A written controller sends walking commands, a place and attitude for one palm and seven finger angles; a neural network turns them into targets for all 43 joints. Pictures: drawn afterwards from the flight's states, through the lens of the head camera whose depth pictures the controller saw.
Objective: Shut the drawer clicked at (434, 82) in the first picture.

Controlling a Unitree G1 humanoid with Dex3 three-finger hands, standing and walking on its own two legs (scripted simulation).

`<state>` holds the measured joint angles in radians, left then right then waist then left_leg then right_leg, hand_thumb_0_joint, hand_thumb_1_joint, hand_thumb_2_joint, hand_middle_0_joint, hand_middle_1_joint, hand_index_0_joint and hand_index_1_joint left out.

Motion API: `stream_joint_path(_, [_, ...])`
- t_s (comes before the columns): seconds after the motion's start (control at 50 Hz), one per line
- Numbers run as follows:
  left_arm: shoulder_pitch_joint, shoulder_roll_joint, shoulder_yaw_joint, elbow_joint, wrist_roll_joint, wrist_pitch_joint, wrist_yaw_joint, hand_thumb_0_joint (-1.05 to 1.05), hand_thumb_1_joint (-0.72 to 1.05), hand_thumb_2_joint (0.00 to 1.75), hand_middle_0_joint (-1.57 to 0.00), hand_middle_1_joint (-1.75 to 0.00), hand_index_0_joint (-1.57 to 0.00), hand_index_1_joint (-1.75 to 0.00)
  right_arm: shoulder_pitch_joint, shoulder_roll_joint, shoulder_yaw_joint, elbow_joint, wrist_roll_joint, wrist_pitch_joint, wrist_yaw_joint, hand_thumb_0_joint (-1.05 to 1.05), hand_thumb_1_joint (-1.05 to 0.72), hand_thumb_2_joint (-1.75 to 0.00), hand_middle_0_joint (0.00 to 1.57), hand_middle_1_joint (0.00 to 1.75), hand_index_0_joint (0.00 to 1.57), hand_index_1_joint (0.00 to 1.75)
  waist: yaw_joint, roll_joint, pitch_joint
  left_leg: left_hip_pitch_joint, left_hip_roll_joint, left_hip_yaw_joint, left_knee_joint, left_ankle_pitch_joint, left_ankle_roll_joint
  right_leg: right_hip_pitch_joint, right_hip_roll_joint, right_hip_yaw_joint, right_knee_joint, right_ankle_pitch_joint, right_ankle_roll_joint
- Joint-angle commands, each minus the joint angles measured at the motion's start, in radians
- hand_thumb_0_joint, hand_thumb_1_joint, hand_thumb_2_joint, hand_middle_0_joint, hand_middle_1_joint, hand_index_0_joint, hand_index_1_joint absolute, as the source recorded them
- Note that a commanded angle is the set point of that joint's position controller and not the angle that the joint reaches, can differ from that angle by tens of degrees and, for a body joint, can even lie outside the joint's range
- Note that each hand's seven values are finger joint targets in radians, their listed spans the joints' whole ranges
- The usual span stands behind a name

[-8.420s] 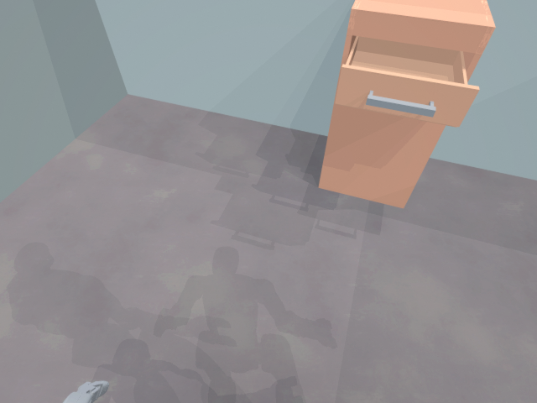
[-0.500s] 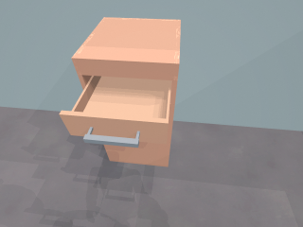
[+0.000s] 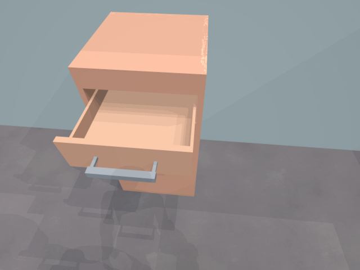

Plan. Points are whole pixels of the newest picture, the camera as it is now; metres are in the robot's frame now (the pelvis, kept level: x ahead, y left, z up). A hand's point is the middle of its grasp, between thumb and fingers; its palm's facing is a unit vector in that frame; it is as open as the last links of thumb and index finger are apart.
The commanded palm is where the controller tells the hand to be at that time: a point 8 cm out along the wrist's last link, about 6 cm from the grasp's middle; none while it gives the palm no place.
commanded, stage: come to a stop and stand still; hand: left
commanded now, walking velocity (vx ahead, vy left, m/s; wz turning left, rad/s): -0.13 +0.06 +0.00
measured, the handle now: (123, 168) +0.38 +0.19 -0.06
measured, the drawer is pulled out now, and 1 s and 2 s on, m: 0.23 0.23 0.23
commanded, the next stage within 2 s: look again from close up in 0.70 s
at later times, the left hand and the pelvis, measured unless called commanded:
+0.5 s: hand out of the picture +0.00 +0.20 -0.16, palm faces -0.01 -0.97 -0.25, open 7.4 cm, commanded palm none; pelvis -0.05 +0.01 +0.00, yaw +0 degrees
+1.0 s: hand out of the picture -0.03 +0.16 -0.17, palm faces +0.00 -0.98 -0.20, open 7.3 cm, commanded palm none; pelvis -0.03 -0.01 +0.00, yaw +0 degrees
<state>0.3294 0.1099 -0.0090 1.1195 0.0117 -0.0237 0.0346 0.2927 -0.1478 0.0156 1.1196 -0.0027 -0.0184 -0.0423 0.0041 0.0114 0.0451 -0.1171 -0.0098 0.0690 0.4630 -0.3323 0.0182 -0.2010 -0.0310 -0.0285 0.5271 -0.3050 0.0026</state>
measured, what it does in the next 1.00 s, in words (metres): stands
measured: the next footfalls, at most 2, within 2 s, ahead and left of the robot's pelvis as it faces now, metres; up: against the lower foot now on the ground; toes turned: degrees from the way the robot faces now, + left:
none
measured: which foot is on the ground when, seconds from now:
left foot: down 0.00-1.00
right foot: down 0.00-1.00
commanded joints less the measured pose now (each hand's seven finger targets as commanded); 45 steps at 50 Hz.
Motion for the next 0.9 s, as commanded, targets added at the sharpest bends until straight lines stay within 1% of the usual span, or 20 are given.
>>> stream_joint_path(0.0, [0.072,0.154,0.038,-0.057,-0.004,-0.004,0.023,0.0,0.9,0.9,-0.2,-0.3,-0.2,-0.3,0.073,-0.089,-0.031,-0.045,-0.002,-0.002,-0.006,0.0,-0.9,-0.9,0.2,0.3,0.2,0.3,0.001,-0.029,-0.06,-0.024,0.103,-0.06,-0.015,0.526,-0.001,0.089,-0.135,0.096,0.012,0.73,-0.057])
stream_joint_path(0.04, [0.059,0.157,0.042,-0.07,-0.003,0.003,0.025,0.0,0.9,0.9,-0.2,-0.3,-0.2,-0.3,0.066,-0.09,-0.037,-0.057,-0.005,0.004,-0.004,0.0,-0.9,-0.9,0.2,0.3,0.2,0.3,0.001,-0.02,-0.077,-0.02,0.107,-0.061,-0.005,0.508,0.001,0.076,-0.135,0.102,0.011,0.659,-0.063])
stream_joint_path(0.08, [0.045,0.155,0.042,-0.082,0.0,0.007,0.024,0.0,0.9,0.9,-0.2,-0.3,-0.2,-0.3,0.054,-0.089,-0.038,-0.065,-0.006,0.006,-0.001,0.0,-0.9,-0.9,0.2,0.3,0.2,0.3,0.002,-0.04,-0.08,-0.023,0.106,-0.066,-0.001,0.487,0.004,0.068,-0.131,0.101,0.003,0.609,-0.059])
stream_joint_path(0.16, [0.002,0.146,0.034,-0.102,0.002,0.014,0.017,0.0,0.9,0.9,-0.2,-0.3,-0.2,-0.3,0.025,-0.085,-0.034,-0.069,-0.007,0.007,0.007,0.0,-0.9,-0.9,0.2,0.3,0.2,0.3,0.0,-0.046,-0.043,-0.037,0.11,-0.086,-0.053,0.359,0.008,0.02,-0.104,0.097,-0.048,0.383,-0.051])
stream_joint_path(0.18, [0.079,0.188,0.041,-0.064,0.008,0.0,0.047,0.0,0.9,0.9,-0.2,-0.3,-0.2,-0.3,-0.081,-0.154,-0.05,-0.146,0.008,-0.001,0.018,0.0,-0.9,-0.9,0.2,0.3,0.2,0.3,0.035,-0.101,0.001,-0.12,0.131,-0.047,0.135,0.327,-0.015,0.013,-0.147,0.124,-0.063,0.668,-0.027])
stream_joint_path(0.2, [0.033,0.225,0.042,-0.121,0.005,-0.012,0.04,0.0,0.9,0.9,-0.2,-0.3,-0.2,-0.3,-0.014,-0.095,-0.048,-0.177,0.001,0.008,0.024,0.0,-0.9,-0.9,0.2,0.3,0.2,0.3,-0.014,-0.146,-0.086,-0.142,0.06,-0.06,0.093,0.019,-0.014,0.047,-0.201,0.197,-0.084,0.533,-0.069])
stream_joint_path(0.22, [-0.022,0.216,0.036,-0.141,0.004,-0.013,0.033,0.0,0.9,0.9,-0.2,-0.3,-0.2,-0.3,0.012,-0.087,-0.043,-0.168,-0.001,0.013,0.026,0.0,-0.9,-0.9,0.2,0.3,0.2,0.3,-0.032,-0.145,-0.087,-0.109,0.059,-0.052,0.056,-0.022,-0.012,-0.011,-0.194,0.183,-0.103,0.309,-0.087])
stream_joint_path(0.24, [-0.054,0.204,0.033,-0.163,0.005,-0.006,0.026,0.0,0.9,0.9,-0.2,-0.3,-0.2,-0.3,0.034,-0.09,-0.041,-0.169,-0.005,0.01,0.029,0.0,-0.9,-0.9,0.2,0.3,0.2,0.3,-0.042,-0.037,-0.044,-0.089,0.066,-0.071,0.009,0.027,-0.004,-0.083,-0.153,0.153,-0.091,0.126,-0.086])
stream_joint_path(0.26, [-0.057,0.203,0.033,-0.176,0.005,0.0,0.021,0.0,0.9,0.9,-0.2,-0.3,-0.2,-0.3,0.037,-0.101,-0.039,-0.167,-0.013,0.001,0.034,0.0,-0.9,-0.9,0.2,0.3,0.2,0.3,-0.03,0.115,-0.026,-0.094,0.095,-0.09,-0.026,0.132,0.008,-0.088,-0.101,0.115,-0.048,0.097,-0.074])
stream_joint_path(0.28, [-0.052,0.199,0.03,-0.176,0.002,0.008,0.017,0.0,0.9,0.9,-0.2,-0.3,-0.2,-0.3,0.02,-0.119,-0.035,-0.177,-0.015,-0.002,0.032,0.0,-0.9,-0.9,0.2,0.3,0.2,0.3,-0.016,0.16,-0.003,-0.146,0.126,-0.136,-0.064,0.154,0.027,-0.066,-0.058,0.077,-0.033,0.045,-0.055])
stream_joint_path(0.3, [-0.047,0.191,0.026,-0.173,0.004,0.014,0.013,0.0,0.9,0.9,-0.2,-0.3,-0.2,-0.3,-0.005,-0.126,-0.033,-0.189,-0.013,-0.001,0.03,0.0,-0.9,-0.9,0.2,0.3,0.2,0.3,-0.001,0.125,0.025,-0.192,0.135,-0.153,-0.098,0.101,0.039,-0.045,-0.039,0.057,-0.042,0.013,-0.045])
stream_joint_path(0.34, [-0.045,0.183,0.017,-0.168,0.004,0.018,0.005,0.0,0.9,0.9,-0.2,-0.3,-0.2,-0.3,-0.016,-0.146,-0.031,-0.204,-0.012,0.002,0.031,0.0,-0.9,-0.9,0.2,0.3,0.2,0.3,0.001,0.017,0.071,-0.235,0.119,-0.147,-0.129,-0.043,0.035,-0.049,-0.041,0.074,-0.079,-0.031,-0.043])
stream_joint_path(0.38, [-0.05,0.187,0.016,-0.172,0.004,0.018,0.001,0.0,0.9,0.9,-0.2,-0.3,-0.2,-0.3,-0.005,-0.157,-0.028,-0.196,-0.015,0.001,0.032,0.0,-0.9,-0.9,0.2,0.3,0.2,0.3,-0.003,-0.009,0.08,-0.23,0.113,-0.153,-0.159,-0.085,0.034,-0.059,-0.044,0.087,-0.093,-0.05,-0.044])
stream_joint_path(0.42, [-0.046,0.194,0.015,-0.171,0.005,0.019,-0.002,0.0,0.9,0.9,-0.2,-0.3,-0.2,-0.3,-0.004,-0.161,-0.027,-0.188,-0.015,0.003,0.034,0.0,-0.9,-0.9,0.2,0.3,0.2,0.3,-0.002,-0.008,0.085,-0.238,0.107,-0.155,-0.177,-0.135,0.033,-0.065,-0.045,0.09,-0.105,-0.077,-0.041])
stream_joint_path(0.5, [-0.035,0.196,0.014,-0.163,0.003,0.015,-0.004,0.0,0.9,0.9,-0.2,-0.3,-0.2,-0.3,0.01,-0.162,-0.023,-0.165,-0.016,0.001,0.035,0.0,-0.9,-0.9,0.2,0.3,0.2,0.3,-0.002,-0.029,0.059,-0.21,0.102,-0.145,-0.178,-0.117,0.031,-0.062,-0.053,0.098,-0.122,-0.08,-0.039])
stream_joint_path(0.64, [-0.022,0.184,0.01,-0.124,-0.002,0.004,-0.005,0.0,0.9,0.9,-0.2,-0.3,-0.2,-0.3,0.039,-0.144,-0.011,-0.107,-0.01,-0.011,0.03,0.0,-0.9,-0.9,0.2,0.3,0.2,0.3,-0.004,-0.039,0.005,-0.141,0.099,-0.118,-0.144,0.045,0.026,-0.024,-0.071,0.1,-0.129,0.036,-0.039])
stream_joint_path(0.74, [-0.013,0.172,0.008,-0.082,-0.005,0.001,-0.002,0.0,0.9,0.9,-0.2,-0.3,-0.2,-0.3,0.05,-0.129,-0.005,-0.064,-0.007,-0.017,0.023,0.0,-0.9,-0.9,0.2,0.3,0.2,0.3,-0.002,-0.011,-0.016,-0.104,0.107,-0.107,-0.131,0.156,0.023,0.01,-0.075,0.086,-0.113,0.139,-0.038])
stream_joint_path(0.78, [-0.012,0.166,0.007,-0.069,-0.004,-0.001,-0.001,0.0,0.9,0.9,-0.2,-0.3,-0.2,-0.3,0.052,-0.125,-0.005,-0.051,-0.006,-0.017,0.02,0.0,-0.9,-0.9,0.2,0.3,0.2,0.3,-0.004,-0.029,-0.002,-0.095,0.108,-0.103,-0.125,0.179,0.021,0.011,-0.076,0.086,-0.117,0.171,-0.037])
stream_joint_path(0.82, [-0.01,0.164,0.008,-0.057,-0.004,-0.003,0.0,0.0,0.9,0.9,-0.2,-0.3,-0.2,-0.3,0.056,-0.118,-0.004,-0.037,-0.006,-0.017,0.019,0.0,-0.9,-0.9,0.2,0.3,0.2,0.3,-0.004,-0.021,-0.016,-0.082,0.107,-0.098,-0.121,0.2,0.017,0.023,-0.079,0.085,-0.113,0.199,-0.038])
stream_joint_path(0.88, [-0.01,0.156,0.008,-0.044,-0.003,-0.003,0.001,0.0,0.9,0.9,-0.2,-0.3,-0.2,-0.3,0.05,-0.109,-0.004,-0.023,-0.005,-0.016,0.016,0.0,-0.9,-0.9,0.2,0.3,0.2,0.3,-0.002,-0.022,0.007,-0.086,0.107,-0.097,-0.121,0.208,0.016,0.02,-0.078,0.083,-0.12,0.21,-0.038])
